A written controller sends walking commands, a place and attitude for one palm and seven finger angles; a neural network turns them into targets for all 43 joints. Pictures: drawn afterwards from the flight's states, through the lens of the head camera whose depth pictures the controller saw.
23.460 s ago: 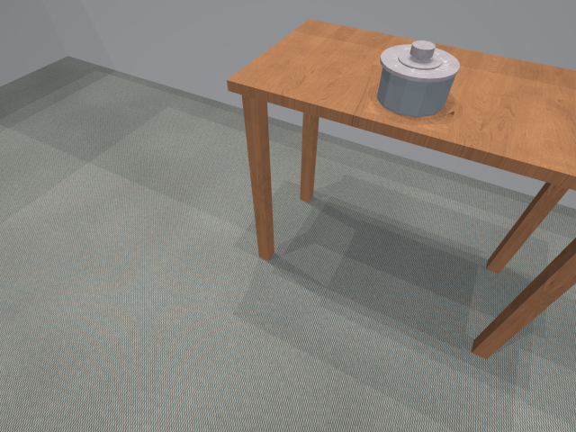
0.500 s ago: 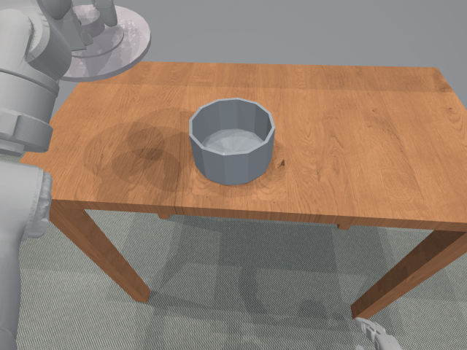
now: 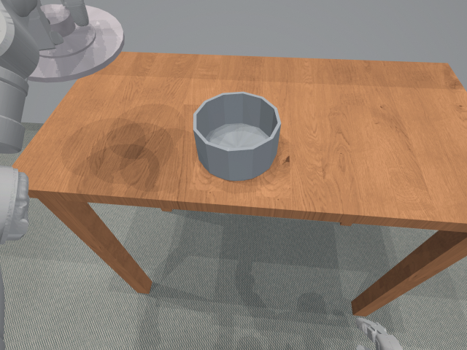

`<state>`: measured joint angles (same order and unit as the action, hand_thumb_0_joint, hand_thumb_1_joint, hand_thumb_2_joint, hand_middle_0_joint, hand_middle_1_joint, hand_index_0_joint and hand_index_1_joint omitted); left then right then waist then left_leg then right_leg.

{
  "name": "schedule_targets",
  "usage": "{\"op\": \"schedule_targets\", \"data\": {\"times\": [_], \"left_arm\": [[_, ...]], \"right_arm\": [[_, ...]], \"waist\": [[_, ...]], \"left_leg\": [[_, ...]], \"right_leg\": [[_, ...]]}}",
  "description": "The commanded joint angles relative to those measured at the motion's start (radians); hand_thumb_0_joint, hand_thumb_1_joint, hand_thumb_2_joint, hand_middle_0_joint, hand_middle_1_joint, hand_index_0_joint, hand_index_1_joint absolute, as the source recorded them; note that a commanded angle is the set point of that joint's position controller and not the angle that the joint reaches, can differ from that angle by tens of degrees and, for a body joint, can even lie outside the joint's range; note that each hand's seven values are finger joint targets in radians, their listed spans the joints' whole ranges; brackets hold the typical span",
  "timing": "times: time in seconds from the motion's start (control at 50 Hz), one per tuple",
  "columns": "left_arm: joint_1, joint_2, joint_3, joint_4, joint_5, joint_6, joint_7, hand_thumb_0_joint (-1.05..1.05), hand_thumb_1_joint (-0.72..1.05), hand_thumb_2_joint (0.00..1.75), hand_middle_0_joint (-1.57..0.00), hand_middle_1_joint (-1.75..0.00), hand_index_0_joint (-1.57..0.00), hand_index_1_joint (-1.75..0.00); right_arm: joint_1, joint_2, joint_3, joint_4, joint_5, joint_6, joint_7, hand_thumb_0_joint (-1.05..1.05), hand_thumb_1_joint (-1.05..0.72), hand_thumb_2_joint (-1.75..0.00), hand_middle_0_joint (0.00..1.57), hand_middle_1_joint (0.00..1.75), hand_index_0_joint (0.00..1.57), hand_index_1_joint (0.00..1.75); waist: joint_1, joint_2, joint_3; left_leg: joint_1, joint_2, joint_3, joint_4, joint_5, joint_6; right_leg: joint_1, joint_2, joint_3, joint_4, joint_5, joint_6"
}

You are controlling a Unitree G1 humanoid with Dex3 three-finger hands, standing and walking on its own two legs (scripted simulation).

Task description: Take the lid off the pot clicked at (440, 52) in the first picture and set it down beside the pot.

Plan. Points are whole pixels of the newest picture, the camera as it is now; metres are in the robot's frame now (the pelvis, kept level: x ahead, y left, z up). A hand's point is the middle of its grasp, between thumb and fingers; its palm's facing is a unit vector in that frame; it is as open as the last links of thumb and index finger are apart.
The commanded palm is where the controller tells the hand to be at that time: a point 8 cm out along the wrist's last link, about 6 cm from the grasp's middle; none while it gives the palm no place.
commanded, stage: lower the lid onto the table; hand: left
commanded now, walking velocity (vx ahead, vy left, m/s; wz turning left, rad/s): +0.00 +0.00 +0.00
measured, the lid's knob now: (53, 21) +0.49 +0.27 +0.30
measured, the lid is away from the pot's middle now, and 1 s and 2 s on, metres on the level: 0.25 0.23 0.24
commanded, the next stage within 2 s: none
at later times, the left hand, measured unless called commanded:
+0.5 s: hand (67, 39) +0.47 +0.25 +0.28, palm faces -0.13 -0.07 -0.99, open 7.6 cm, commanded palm +0.44 +0.24 +0.35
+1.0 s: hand (81, 68) +0.46 +0.24 +0.24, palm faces -0.21 -0.06 -0.98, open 7.6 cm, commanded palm +0.43 +0.24 +0.31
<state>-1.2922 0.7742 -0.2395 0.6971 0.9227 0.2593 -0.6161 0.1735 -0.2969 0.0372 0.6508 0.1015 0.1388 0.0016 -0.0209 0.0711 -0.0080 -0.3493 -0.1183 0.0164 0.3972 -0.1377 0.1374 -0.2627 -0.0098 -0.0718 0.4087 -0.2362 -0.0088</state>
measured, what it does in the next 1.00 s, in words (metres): stands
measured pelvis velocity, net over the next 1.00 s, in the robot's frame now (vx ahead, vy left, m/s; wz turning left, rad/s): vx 0.00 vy -0.01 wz -0.02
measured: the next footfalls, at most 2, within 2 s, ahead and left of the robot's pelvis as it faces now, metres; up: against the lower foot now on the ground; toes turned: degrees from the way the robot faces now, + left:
none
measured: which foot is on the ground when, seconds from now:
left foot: down 0.00-1.00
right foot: down 0.00-1.00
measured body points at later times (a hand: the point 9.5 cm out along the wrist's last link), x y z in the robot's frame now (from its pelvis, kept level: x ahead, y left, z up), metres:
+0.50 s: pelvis +0.01 +0.00 +0.00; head +0.05 -0.02 +0.45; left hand +0.47 +0.25 +0.34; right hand +0.12 -0.27 -0.12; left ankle +0.03 +0.02 -0.74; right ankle -0.02 -0.13 -0.74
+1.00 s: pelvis +0.00 -0.01 +0.00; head +0.04 -0.03 +0.45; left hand +0.46 +0.24 +0.30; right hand +0.12 -0.27 -0.12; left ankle +0.03 +0.02 -0.74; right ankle -0.02 -0.13 -0.74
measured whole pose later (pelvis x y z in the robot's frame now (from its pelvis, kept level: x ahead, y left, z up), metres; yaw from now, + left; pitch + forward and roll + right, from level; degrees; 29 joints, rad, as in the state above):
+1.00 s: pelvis +0.00 -0.01 +0.00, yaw -1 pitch +4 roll -2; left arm -1.12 0.75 -0.18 0.74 0.90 0.20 -0.58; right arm 0.19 -0.30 0.04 0.63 0.10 0.15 0.01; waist -0.05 0.07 -0.01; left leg -0.35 -0.10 0.02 0.44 -0.17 0.12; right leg -0.26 0.01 -0.06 0.43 -0.25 -0.01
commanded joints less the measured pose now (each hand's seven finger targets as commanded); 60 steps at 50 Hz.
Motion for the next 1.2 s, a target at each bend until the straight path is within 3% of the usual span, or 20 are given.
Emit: {"op": "schedule_targets", "data": {"times": [0.0,0.04,0.1,0.12,0.14,0.22,0.24,0.28,0.32,0.42,0.52,0.54,0.64,0.72,0.74,0.8,1.04,1.06,1.12,1.18], "left_arm": [[-0.631,0.171,0.079,-0.204,0.020,-0.016,0.059,0.00,0.40,1.32,-0.98,-0.70,-1.00,-0.72],[-0.655,0.241,0.131,-0.189,0.037,-0.004,0.073,0.00,0.40,1.32,-0.98,-0.70,-1.00,-0.72],[-0.553,0.202,0.111,-0.035,0.037,0.019,0.070,0.00,0.40,1.32,-0.98,-0.70,-1.00,-0.72],[-0.513,0.153,0.072,-0.039,0.016,0.012,0.068,0.00,0.40,1.32,-0.98,-0.70,-1.00,-0.72],[-0.572,0.201,0.109,-0.091,0.039,0.016,0.072,0.00,0.40,1.32,-0.98,-0.70,-1.00,-0.72],[-0.522,0.179,0.099,-0.110,0.021,0.010,0.075,0.00,0.40,1.32,-0.98,-0.70,-1.00,-0.72],[-0.572,0.273,0.170,-0.147,0.048,0.009,0.081,0.00,0.40,1.32,-0.98,-0.70,-1.00,-0.72],[-0.568,0.284,0.177,-0.124,0.046,0.008,0.080,0.00,0.40,1.32,-0.98,-0.70,-1.00,-0.72],[-0.542,0.239,0.137,-0.134,0.020,-0.003,0.077,0.00,0.40,1.32,-0.98,-0.70,-1.00,-0.72],[-0.420,0.268,0.176,-0.146,0.010,-0.019,0.077,0.00,0.40,1.32,-0.98,-0.70,-1.00,-0.72],[-0.400,0.206,0.137,-0.211,-0.007,-0.022,0.071,0.00,0.40,1.32,-0.98,-0.70,-1.00,-0.72],[-0.456,0.261,0.176,-0.249,0.015,-0.019,0.073,0.00,0.40,1.32,-0.98,-0.70,-1.00,-0.72],[-0.534,0.256,0.163,-0.265,0.010,-0.027,0.081,0.00,0.40,1.32,-0.98,-0.70,-1.00,-0.72],[-0.450,0.209,0.140,-0.202,-0.013,-0.036,0.087,0.00,0.40,1.32,-0.98,-0.70,-1.00,-0.72],[-0.486,0.298,0.213,-0.248,0.011,-0.041,0.094,0.00,0.40,1.32,-0.98,-0.70,-1.00,-0.72],[-0.415,0.207,0.142,-0.111,0.004,-0.040,0.087,0.00,0.40,1.32,-0.98,-0.70,-1.00,-0.72],[-0.393,0.315,0.226,-0.209,-0.005,-0.082,0.095,0.00,0.40,1.32,-0.98,-0.70,-1.00,-0.72],[-0.381,0.241,0.175,-0.182,-0.011,-0.079,0.089,0.00,0.40,1.32,-0.98,-0.70,-1.00,-0.72],[-0.299,0.208,0.162,-0.199,-0.040,-0.086,0.091,0.00,0.40,1.32,-0.98,-0.70,-1.00,-0.72],[-0.304,0.259,0.198,-0.113,-0.020,-0.087,0.098,0.00,0.40,1.32,-0.98,-0.70,-1.00,-0.72]], "right_arm": [[-0.041,-0.132,-0.050,-0.112,-0.002,-0.047,-0.010,0.00,-0.90,-0.90,0.20,0.30,0.20,0.30],[-0.025,-0.138,-0.047,-0.100,-0.008,-0.053,-0.008,0.00,-0.90,-0.90,0.20,0.30,0.20,0.30],[-0.016,-0.138,-0.041,-0.091,-0.003,-0.051,-0.009,0.00,-0.90,-0.90,0.20,0.30,0.20,0.30],[-0.008,-0.147,-0.044,-0.095,-0.002,-0.052,-0.006,0.00,-0.90,-0.90,0.20,0.30,0.20,0.30],[-0.017,-0.140,-0.047,-0.095,-0.009,-0.053,-0.002,0.00,-0.90,-0.90,0.20,0.30,0.20,0.30],[-0.013,-0.149,-0.050,-0.114,-0.009,-0.058,-0.003,0.00,-0.90,-0.90,0.20,0.30,0.20,0.30],[-0.015,-0.144,-0.051,-0.110,-0.013,-0.058,-0.004,0.00,-0.90,-0.90,0.20,0.30,0.20,0.30],[-0.022,-0.141,-0.047,-0.116,-0.007,-0.057,-0.009,0.00,-0.90,-0.90,0.20,0.30,0.20,0.30],[-0.001,-0.153,-0.052,-0.117,-0.009,-0.056,-0.007,0.00,-0.90,-0.90,0.20,0.30,0.20,0.30],[0.001,-0.156,-0.055,-0.133,-0.005,-0.055,0.001,0.00,-0.90,-0.90,0.20,0.30,0.20,0.30],[-0.005,-0.152,-0.062,-0.141,-0.003,-0.040,0.006,0.00,-0.90,-0.90,0.20,0.30,0.20,0.30],[-0.019,-0.142,-0.060,-0.143,-0.003,-0.038,0.006,0.00,-0.90,-0.90,0.20,0.30,0.20,0.30],[-0.013,-0.144,-0.060,-0.126,-0.003,-0.036,-0.003,0.00,-0.90,-0.90,0.20,0.30,0.20,0.30],[-0.005,-0.157,-0.064,-0.120,-0.004,-0.041,-0.004,0.00,-0.90,-0.90,0.20,0.30,0.20,0.30],[-0.007,-0.148,-0.062,-0.120,-0.009,-0.042,-0.003,0.00,-0.90,-0.90,0.20,0.30,0.20,0.30],[-0.016,-0.141,-0.052,-0.112,0.000,-0.032,-0.001,0.00,-0.90,-0.90,0.20,0.30,0.20,0.30],[-0.017,-0.146,-0.058,-0.142,-0.002,-0.018,0.002,0.00,-0.90,-0.90,0.20,0.30,0.20,0.30],[-0.023,-0.141,-0.058,-0.145,0.001,-0.017,0.002,0.00,-0.90,-0.90,0.20,0.30,0.20,0.30],[0.004,-0.155,-0.071,-0.142,-0.001,-0.018,0.003,0.00,-0.90,-0.90,0.20,0.30,0.20,0.30],[0.002,-0.151,-0.062,-0.125,0.006,-0.009,0.000,0.00,-0.90,-0.90,0.20,0.30,0.20,0.30]], "waist": [[-0.041,0.037,-0.439],[-0.027,0.055,-0.472],[-0.031,-0.040,-0.397],[-0.040,-0.013,-0.384],[-0.025,-0.040,-0.435],[-0.032,-0.007,-0.456],[-0.017,-0.032,-0.497],[-0.020,-0.046,-0.487],[-0.035,0.000,-0.463],[-0.021,0.037,-0.464],[-0.036,0.035,-0.433],[-0.028,0.028,-0.451],[-0.044,0.044,-0.456],[-0.045,0.046,-0.457],[-0.026,0.022,-0.522],[-0.043,-0.035,-0.419],[-0.034,0.025,-0.438],[-0.046,0.028,-0.412],[-0.052,0.049,-0.408],[-0.047,-0.038,-0.358]], "left_leg": [[0.468,0.103,-0.183,-0.011,0.239,-0.115],[0.445,0.094,-0.175,-0.009,0.245,-0.115],[0.369,0.091,-0.153,-0.011,0.234,-0.101],[0.365,0.092,-0.154,-0.005,0.262,-0.111],[0.371,0.092,-0.153,-0.011,0.244,-0.105],[0.408,0.094,-0.154,0.013,0.335,-0.108],[0.404,0.092,-0.146,0.013,0.332,-0.098],[0.397,0.087,-0.135,0.017,0.345,-0.088],[0.401,0.090,-0.138,0.023,0.374,-0.099],[0.410,0.096,-0.136,0.044,0.456,-0.103],[0.425,0.100,-0.147,0.045,0.424,-0.101],[0.428,0.099,-0.145,0.037,0.388,-0.094],[0.442,0.094,-0.164,0.021,0.296,-0.098],[0.433,0.086,-0.157,0.029,0.271,-0.096],[0.434,0.083,-0.152,0.029,0.289,-0.092],[0.363,0.080,-0.129,0.029,0.267,-0.080],[0.359,0.084,-0.127,0.032,0.264,-0.070],[0.370,0.083,-0.134,0.035,0.269,-0.068],[0.400,0.092,-0.147,0.040,0.284,-0.081],[0.321,0.085,-0.135,0.011,0.134,-0.063]], "right_leg": [[-0.117,0.048,0.022,-0.046,0.068,-0.067],[-0.069,0.047,0.031,-0.044,0.093,-0.072],[-0.059,0.044,0.021,-0.041,0.119,-0.067],[-0.066,0.035,0.023,-0.048,0.131,-0.067],[-0.034,0.041,0.026,-0.040,0.135,-0.065],[-0.045,0.037,0.029,-0.039,0.159,-0.065],[-0.006,0.043,0.036,-0.032,0.179,-0.063],[0.004,0.042,0.037,-0.024,0.191,-0.062],[-0.019,0.036,0.032,-0.038,0.194,-0.063],[-0.017,0.038,0.034,-0.027,0.216,-0.063],[-0.052,0.041,0.030,-0.036,0.184,-0.060],[-0.042,0.050,0.035,-0.033,0.180,-0.058],[-0.063,0.058,0.029,-0.040,0.139,-0.060],[-0.062,0.049,0.032,-0.041,0.132,-0.066],[-0.011,0.055,0.038,-0.028,0.161,-0.064],[-0.027,0.051,0.029,-0.021,0.183,-0.058],[0.014,0.052,0.042,-0.024,0.192,-0.059],[-0.020,0.054,0.035,-0.021,0.178,-0.058],[-0.050,0.051,0.033,-0.038,0.158,-0.060],[-0.026,0.061,0.029,-0.032,0.128,-0.055]]}}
